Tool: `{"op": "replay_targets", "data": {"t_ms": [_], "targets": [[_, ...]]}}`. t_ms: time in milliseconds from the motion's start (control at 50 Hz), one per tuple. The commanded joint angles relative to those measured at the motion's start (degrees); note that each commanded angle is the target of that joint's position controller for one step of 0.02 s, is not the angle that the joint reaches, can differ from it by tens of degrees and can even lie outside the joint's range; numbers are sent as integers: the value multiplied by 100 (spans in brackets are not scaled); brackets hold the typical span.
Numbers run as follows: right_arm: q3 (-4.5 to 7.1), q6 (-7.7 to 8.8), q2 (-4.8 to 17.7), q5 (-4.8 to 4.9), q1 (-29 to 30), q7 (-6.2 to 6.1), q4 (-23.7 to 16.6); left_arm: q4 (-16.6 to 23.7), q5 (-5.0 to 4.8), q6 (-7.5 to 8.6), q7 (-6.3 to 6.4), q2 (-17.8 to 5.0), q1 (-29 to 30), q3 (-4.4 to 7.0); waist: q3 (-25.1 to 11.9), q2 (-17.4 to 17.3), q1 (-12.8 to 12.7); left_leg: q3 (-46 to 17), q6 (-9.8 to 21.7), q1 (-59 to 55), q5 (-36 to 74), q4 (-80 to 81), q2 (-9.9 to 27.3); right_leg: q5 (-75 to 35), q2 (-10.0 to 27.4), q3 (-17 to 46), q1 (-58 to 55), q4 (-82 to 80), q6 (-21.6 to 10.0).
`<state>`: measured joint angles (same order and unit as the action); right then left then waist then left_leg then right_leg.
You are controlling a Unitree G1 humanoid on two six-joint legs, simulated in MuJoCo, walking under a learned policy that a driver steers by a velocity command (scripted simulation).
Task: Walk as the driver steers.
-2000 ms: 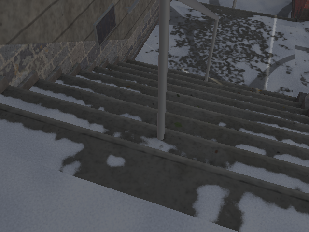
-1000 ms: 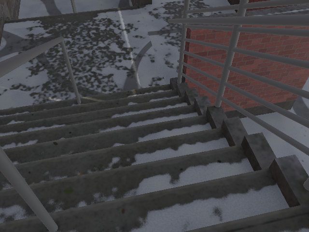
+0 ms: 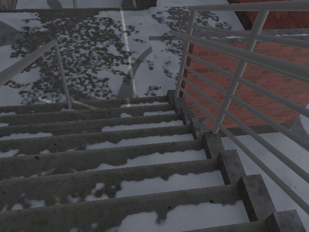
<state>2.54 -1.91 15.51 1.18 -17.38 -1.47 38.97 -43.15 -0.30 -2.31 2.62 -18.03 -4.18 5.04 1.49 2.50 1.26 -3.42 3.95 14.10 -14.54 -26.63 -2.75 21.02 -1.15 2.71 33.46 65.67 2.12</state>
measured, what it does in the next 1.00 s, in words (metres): goes down, turning left: right foot, then left foot 0.17 m lower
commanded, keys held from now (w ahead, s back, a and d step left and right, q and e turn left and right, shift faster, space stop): w+q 0.36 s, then w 0.12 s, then no key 0.34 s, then e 0.18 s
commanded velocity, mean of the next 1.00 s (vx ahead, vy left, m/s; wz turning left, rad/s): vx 0.27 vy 0.00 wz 0.29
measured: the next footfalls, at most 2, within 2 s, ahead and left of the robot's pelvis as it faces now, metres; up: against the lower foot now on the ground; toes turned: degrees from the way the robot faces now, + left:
right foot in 0.30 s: +0.12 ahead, -0.13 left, +0.00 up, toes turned +15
left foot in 0.84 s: +0.33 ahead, +0.23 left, -0.17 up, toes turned +19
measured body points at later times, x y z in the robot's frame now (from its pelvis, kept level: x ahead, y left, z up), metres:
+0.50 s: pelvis +0.12 -0.02 -0.01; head +0.13 -0.03 +0.44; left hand +0.09 +0.25 -0.13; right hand +0.32 -0.25 -0.11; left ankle +0.10 +0.14 -0.66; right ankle +0.08 -0.14 -0.74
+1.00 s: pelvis +0.26 +0.12 -0.19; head +0.27 +0.16 +0.26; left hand +0.18 +0.36 -0.35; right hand +0.41 -0.07 -0.32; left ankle +0.29 +0.22 -0.92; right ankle +0.23 -0.07 -0.68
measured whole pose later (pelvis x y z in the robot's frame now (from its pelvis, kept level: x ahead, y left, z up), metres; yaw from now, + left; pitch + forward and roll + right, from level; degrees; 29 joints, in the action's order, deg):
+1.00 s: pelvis +0.26 +0.12 -0.19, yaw +16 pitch +1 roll -1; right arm 0.4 -0.1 8.7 -1.2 -13.7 3.0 51.9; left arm -50.9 -2.3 -3.3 5.1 -12.3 -22.3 1.9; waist 0.7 3.1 -3.4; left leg 2.9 3.7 22.7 -14.0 -35.8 -0.7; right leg 33.4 -0.7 8.3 37.9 105.6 3.9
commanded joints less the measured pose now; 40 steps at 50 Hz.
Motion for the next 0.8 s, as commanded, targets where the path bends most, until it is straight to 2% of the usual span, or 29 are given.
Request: {"op": "replay_targets", "data": {"t_ms": [20,80,100,140,200,240,280,300,320,340,360,380,400,420,440,460,500,520,540,560,580,620,640,660,680,700,740,780,800], "targets": [[217,36,743,48,-266,-111,-447,507,-19,157,-109,-249,348,40,-488,-853,14,-1746,997,-1337,366,1046,1223,-550,157,235,838,-880,-7],[301,40,1000,-6,-483,-175,-456,598,-17,374,-243,-262,613,16,-249,-1073,203,-2036,1007,-1302,-464,1175,1212,-759,102,252,627,-2134,-16],[323,38,1050,-91,-444,-160,-469,573,-10,466,-278,-250,553,-5,-285,-1220,201,-1974,1032,-1036,-509,1151,1164,-798,64,166,325,-2222,-12],[330,39,1035,-79,-383,-78,-545,613,6,517,-323,-260,395,-8,-260,-1264,181,-1950,1088,-405,-336,1016,1013,-718,-89,-35,-245,-2187,44],[302,14,985,38,-223,-22,-693,797,-37,655,-413,-239,328,-28,-239,-1075,96,-2285,1102,54,-270,681,1015,-429,-230,-61,-738,-2546,-27],[271,-11,937,62,-63,-24,-778,800,-51,767,-455,-292,-29,6,-322,-1248,-135,-2535,1032,221,-53,457,983,-445,-253,-36,-1320,-3004,-135],[191,-5,739,110,217,-54,-860,597,-40,854,-444,-390,-923,103,-512,-1172,-659,-2467,706,818,142,-231,720,-1062,-124,-13,-2716,-3996,-408],[56,33,273,115,105,-35,-891,452,21,857,-399,-677,-1781,184,-1043,-400,-867,-1935,366,1443,-518,-1814,283,-765,902,1086,-3932,-4331,-871],[13,77,92,121,-405,-37,-1049,450,108,856,-407,-1151,-1829,260,-951,1085,-350,-1347,63,2736,-2214,-3392,-563,-1381,2109,3060,-4402,-4456,-1692],[190,146,679,228,-363,-64,-1054,369,-27,847,-442,-963,-1593,269,-390,1126,-233,-1093,-99,3774,-2066,-4154,-129,-904,2637,3719,-3906,-4583,-2153],[297,128,1020,217,-81,-80,-923,458,-89,847,-447,-592,-1467,176,-48,467,-294,-1027,-149,3783,-1569,-4589,161,-612,2400,3170,-3458,-4634,-2044],[319,69,1004,160,-14,-84,-848,502,-87,823,-461,-356,-1382,82,101,166,-274,-936,-180,3709,-1067,-4815,240,-300,2035,2664,-3133,-4729,-1832],[315,24,912,101,-8,-63,-811,489,-95,844,-467,-183,-1272,-7,211,220,-194,-995,-172,3683,-657,-4729,311,-338,1774,2241,-2841,-4813,-1676],[298,21,821,98,8,-22,-787,434,-81,858,-441,-144,-1245,-49,276,312,-154,-1044,-154,3550,-366,-4542,376,-707,1591,1879,-2623,-4832,-1572],[208,54,541,87,-103,5,-682,242,-43,856,-436,-180,-1495,-30,166,287,-184,-852,-197,3373,-196,-4473,406,-1196,1421,1522,-2564,-4820,-1587],[174,89,496,41,-125,24,-664,117,21,849,-430,-266,-1634,-13,169,305,-208,-765,-236,3323,-74,-4326,402,-1752,1390,1343,-2546,-4831,-1649],[94,161,371,-42,188,9,-739,-66,17,807,-355,-383,-1708,-21,190,168,-231,-686,-242,3278,211,-3633,389,-3186,1391,963,-2594,-4644,-1610],[102,178,342,-180,175,2,-594,-150,149,797,-306,-470,-1734,-27,-164,-23,-220,-596,-224,3038,918,-3745,383,-3993,1466,798,-2682,-4084,-1606],[87,177,283,-238,102,12,-529,-184,146,771,-266,-402,-1697,-81,-321,-50,-176,-497,-220,2868,1160,-3615,362,-4657,1430,512,-2624,-3873,-1538],[65,180,280,-256,165,24,-510,-167,114,741,-244,-388,-1568,-133,-275,144,-162,-337,-249,2678,1360,-3389,410,-5097,1351,290,-2400,-3800,-1440],[167,236,508,-118,751,52,-649,-297,9,748,-138,-495,-2195,-93,-140,431,-474,-624,-272,3526,1776,-3134,462,-3963,1404,507,-3123,-3776,-1327],[145,309,378,-122,1275,187,-710,-496,-100,669,37,-225,-2760,-191,71,539,-690,-709,-234,4284,1912,-2503,544,-3382,1534,805,-3784,-3450,-1243],[133,352,410,-171,1428,325,-736,-433,-107,614,149,-187,-2606,-243,223,399,-593,-647,-252,3983,2746,-1700,714,-2849,1419,650,-3454,-3312,-1144],[95,350,278,-232,1403,515,-611,-356,-28,553,207,-233,-2436,-257,225,199,-628,-211,-281,2896,3824,-1061,575,-2110,1058,122,-2480,-3071,-1043],[-1,321,-72,-288,1274,624,-449,-297,-51,418,205,-235,-2351,-266,51,60,-684,147,-262,1656,4553,-819,333,-1415,857,-119,-1590,-2980,-1021],[-3,267,-149,-223,1221,684,-365,-304,-70,347,183,-376,-2382,-230,80,121,-687,192,-250,1057,4617,-958,262,-1037,909,-59,-1069,-2850,-1026],[32,207,-59,11,1372,691,-406,-374,-145,292,166,-280,-2405,-201,226,256,-697,-47,-261,961,4184,-440,382,-661,945,76,-1197,-2339,-903],[66,233,63,45,1377,561,-301,-484,-173,252,194,-233,-2546,-165,272,101,-732,-247,-286,1073,4440,516,672,-492,1004,243,-1845,-1502,-739],[141,251,137,22,704,516,47,-568,-131,222,199,-251,-2493,-142,175,-1,-370,-257,-263,521,4714,1006,833,-578,1029,276,-1893,-717,-679]]}}
Keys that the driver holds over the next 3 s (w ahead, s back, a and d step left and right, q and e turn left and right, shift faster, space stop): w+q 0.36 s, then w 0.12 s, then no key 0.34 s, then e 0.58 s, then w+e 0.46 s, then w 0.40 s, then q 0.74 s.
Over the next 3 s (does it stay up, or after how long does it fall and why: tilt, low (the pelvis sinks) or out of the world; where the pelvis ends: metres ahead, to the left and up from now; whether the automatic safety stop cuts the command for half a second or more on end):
stays up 0.84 0.01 -0.54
